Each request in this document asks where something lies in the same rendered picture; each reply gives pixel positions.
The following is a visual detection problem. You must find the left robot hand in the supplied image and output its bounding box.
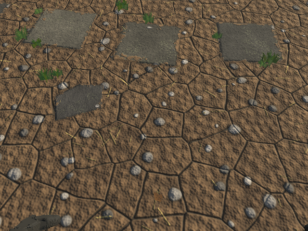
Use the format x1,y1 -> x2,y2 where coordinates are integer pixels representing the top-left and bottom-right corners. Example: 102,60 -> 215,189
9,215 -> 61,231

